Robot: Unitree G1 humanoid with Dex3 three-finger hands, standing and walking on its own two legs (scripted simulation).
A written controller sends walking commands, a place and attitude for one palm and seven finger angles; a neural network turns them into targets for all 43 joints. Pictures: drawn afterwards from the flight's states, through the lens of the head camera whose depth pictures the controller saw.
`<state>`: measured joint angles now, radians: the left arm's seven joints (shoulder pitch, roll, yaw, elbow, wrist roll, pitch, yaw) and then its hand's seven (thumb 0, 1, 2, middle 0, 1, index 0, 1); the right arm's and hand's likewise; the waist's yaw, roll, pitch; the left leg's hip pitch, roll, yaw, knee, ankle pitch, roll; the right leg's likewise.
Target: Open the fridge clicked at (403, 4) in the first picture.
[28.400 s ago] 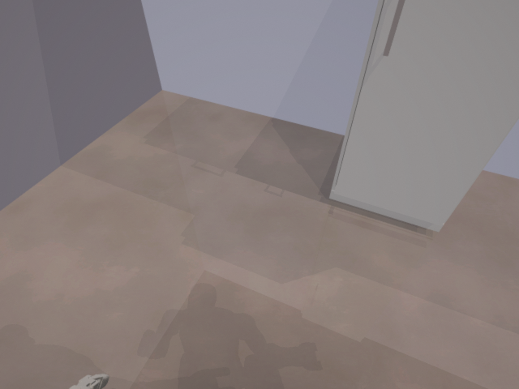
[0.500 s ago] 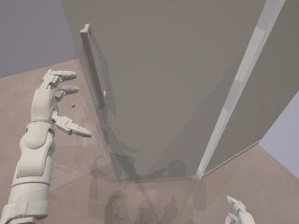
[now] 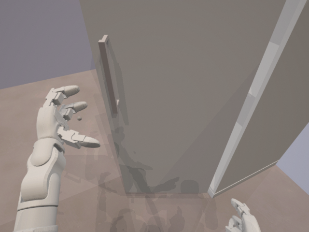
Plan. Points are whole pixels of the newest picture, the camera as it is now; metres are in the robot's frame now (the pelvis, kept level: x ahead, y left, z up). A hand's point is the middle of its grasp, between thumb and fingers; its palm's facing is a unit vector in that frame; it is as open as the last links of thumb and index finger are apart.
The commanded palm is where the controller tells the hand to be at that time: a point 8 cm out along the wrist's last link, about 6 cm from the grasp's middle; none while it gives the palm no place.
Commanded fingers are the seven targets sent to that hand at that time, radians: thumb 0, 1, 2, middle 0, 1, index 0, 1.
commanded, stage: draw the hand back to the body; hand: left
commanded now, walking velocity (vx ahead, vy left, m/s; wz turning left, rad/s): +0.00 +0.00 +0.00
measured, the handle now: (111, 78) +0.50 +0.20 +0.17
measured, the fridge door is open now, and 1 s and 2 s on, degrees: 64 64 64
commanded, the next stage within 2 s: step back with the hand held close in 1.46 s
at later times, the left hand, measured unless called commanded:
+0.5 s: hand (62, 140) +0.25 +0.24 +0.16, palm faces +0.41 -0.89 -0.21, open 14.2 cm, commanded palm +0.20 +0.27 +0.17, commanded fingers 0.00 -0.12 0.41 -0.23 -0.89 -0.23 -0.89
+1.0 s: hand (41, 155) +0.21 +0.27 +0.16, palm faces +0.42 -0.83 -0.36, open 9.6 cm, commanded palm +0.16 +0.31 +0.17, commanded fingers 0.00 0.79 0.85 -0.20 -0.36 -0.20 -0.36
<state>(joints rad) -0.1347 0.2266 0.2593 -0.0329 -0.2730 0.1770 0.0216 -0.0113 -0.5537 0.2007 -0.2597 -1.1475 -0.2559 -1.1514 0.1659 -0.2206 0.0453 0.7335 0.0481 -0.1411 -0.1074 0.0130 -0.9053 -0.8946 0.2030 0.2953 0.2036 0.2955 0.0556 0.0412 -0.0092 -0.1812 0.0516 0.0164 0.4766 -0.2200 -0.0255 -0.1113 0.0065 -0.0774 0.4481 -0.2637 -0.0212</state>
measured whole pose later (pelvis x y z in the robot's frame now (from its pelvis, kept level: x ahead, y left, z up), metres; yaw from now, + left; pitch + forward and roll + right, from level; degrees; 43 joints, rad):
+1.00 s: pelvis +0.01 +0.01 +0.01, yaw -2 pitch -6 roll -1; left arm 0.44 0.33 0.32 -0.33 -0.08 -0.11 0.12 0.00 0.44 0.68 -0.23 -0.56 -0.22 -0.57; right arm 0.20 -0.23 0.00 0.70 -0.02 -0.14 -0.08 0.01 -0.91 -0.89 0.20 0.30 0.20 0.30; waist 0.06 0.06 0.04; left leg -0.07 0.05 0.06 0.38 -0.20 -0.01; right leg 0.00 0.01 -0.04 0.32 -0.22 0.00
